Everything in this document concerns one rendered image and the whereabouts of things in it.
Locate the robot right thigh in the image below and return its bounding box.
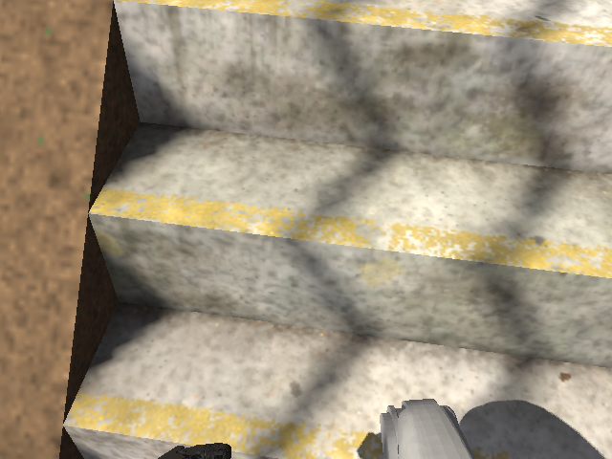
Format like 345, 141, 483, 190
380, 399, 475, 459

